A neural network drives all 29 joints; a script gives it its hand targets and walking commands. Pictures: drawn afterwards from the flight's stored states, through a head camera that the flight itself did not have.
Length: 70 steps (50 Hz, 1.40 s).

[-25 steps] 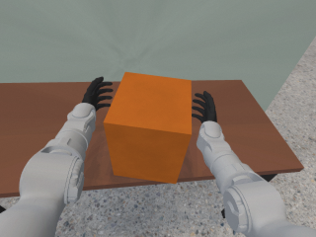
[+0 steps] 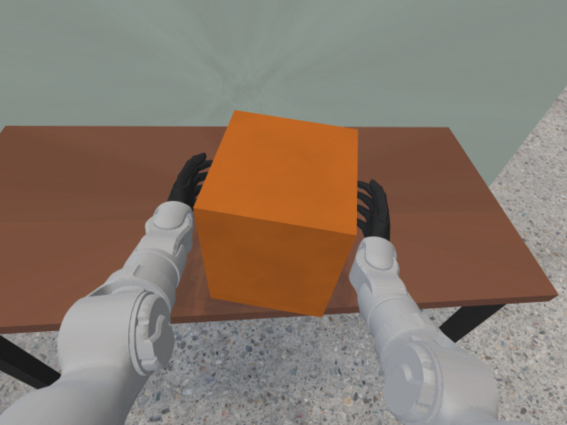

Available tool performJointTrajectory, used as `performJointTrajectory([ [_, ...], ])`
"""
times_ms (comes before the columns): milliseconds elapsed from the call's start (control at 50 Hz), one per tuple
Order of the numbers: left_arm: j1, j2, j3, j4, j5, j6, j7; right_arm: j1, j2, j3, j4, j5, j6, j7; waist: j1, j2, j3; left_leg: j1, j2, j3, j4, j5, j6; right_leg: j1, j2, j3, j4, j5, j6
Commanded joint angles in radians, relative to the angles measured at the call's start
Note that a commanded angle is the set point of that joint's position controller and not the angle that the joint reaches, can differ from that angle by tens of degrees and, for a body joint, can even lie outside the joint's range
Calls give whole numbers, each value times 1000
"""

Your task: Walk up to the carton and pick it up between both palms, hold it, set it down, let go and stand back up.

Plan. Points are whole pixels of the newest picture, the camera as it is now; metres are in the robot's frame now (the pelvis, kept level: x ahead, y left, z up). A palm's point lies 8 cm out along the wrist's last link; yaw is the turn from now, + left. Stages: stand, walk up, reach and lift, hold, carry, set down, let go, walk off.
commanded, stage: reach and lift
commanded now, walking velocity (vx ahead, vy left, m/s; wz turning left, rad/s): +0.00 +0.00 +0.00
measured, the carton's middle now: (280, 218) +0.45 -0.04 +0.02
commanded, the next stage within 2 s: none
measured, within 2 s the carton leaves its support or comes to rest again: leaves its support in 1.76 s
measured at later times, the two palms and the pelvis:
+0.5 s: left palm (181, 206) +0.45 +0.11 +0.07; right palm (371, 236) +0.37 -0.17 +0.06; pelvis +0.02 -0.01 +0.01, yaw +1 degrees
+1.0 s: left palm (182, 205) +0.45 +0.11 +0.07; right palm (371, 235) +0.37 -0.17 +0.06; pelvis +0.03 -0.01 +0.01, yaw +0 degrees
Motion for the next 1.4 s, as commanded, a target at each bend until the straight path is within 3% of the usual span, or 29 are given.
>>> performJointTrajectory([
  [0,-462,-596,-14,-51,210,-86,-157,-497,561,87,-85,-291,-94,210,33,107,-362,279,-19,65,-108,220,-75,269,49,-90,-43,219,-36],
  [140,-373,-639,6,-136,253,-80,-173,-382,614,154,-19,-312,-107,207,27,43,-322,271,-33,84,-128,369,-64,492,46,-68,-31,471,4],
  [180,-358,-641,-6,-145,244,-72,-180,-375,621,180,-15,-293,-113,201,31,37,-311,242,-40,86,-145,343,-61,535,38,-62,-29,508,12],
  [340,-300,-689,-44,-193,261,-51,-174,-348,639,229,-34,-271,-155,190,54,61,-289,282,-32,89,-149,415,-63,547,43,-70,-50,491,9],
  [440,-262,-705,-61,-203,263,-18,-182,-338,621,231,-43,-260,-160,175,41,52,-250,302,-32,92,-153,400,-69,533,49,-84,-71,461,5],
  [600,-275,-705,-55,-244,274,-1,-177,-352,616,235,-92,-249,-152,174,63,52,-260,315,-32,100,-182,316,-55,504,46,-88,-102,345,-1],
  [660,-287,-717,-74,-263,267,3,-177,-348,608,226,-84,-255,-157,169,46,54,-263,346,-28,96,-171,355,-67,485,51,-96,-101,356,-3],
  [740,-283,-717,-60,-258,278,16,-182,-349,621,244,-79,-238,-152,163,58,57,-241,324,-32,103,-176,344,-59,510,41,-87,-102,376,-3],
  [800,-259,-729,-80,-268,268,18,-186,-343,623,270,-99,-220,-165,154,56,57,-282,328,-34,101,-160,409,-64,527,43,-87,-89,456,4],
  [900,-245,-733,-75,-248,269,25,-179,-374,608,289,-113,-205,-176,156,77,55,-262,345,-27,95,-155,432,-65,497,50,-93,-96,423,-5],
  [940,-244,-730,-89,-267,261,30,-183,-345,608,289,-101,-203,-169,150,60,47,-260,358,-30,96,-155,428,-62,499,47,-88,-105,429,-1],
  [1060,-249,-729,-78,-261,262,34,-183,-374,611,295,-128,-195,-171,139,74,54,-279,321,-35,102,-162,364,-49,502,39,-82,-102,418,0],
  [1100,-257,-735,-85,-273,260,31,-181,-370,624,307,-128,-194,-175,134,73,53,-296,316,-32,100,-160,386,-54,518,42,-85,-95,449,1],
  [1120,-260,-738,-86,-260,264,36,-181,-382,608,290,-112,-195,-172,134,65,59,-275,327,-32,96,-165,365,-58,499,44,-90,-106,405,-4],
  [1220,-261,-741,-95,-280,255,41,-178,-394,607,321,-138,-177,-180,134,81,50,-310,353,-33,98,-150,421,-60,479,50,-95,-111,421,-2],
  [1240,-264,-733,-88,-276,259,39,-180,-375,617,319,-114,-182,-175,130,72,41,-301,346,-34,99,-155,406,-55,495,46,-88,-109,441,0],
  [1380,-263,-763,-106,-309,254,29,-163,-411,603,342,-154,-165,-202,127,92,60,-361,375,-31,97,-150,448,-62,487,52,-91,-112,455,-5],
])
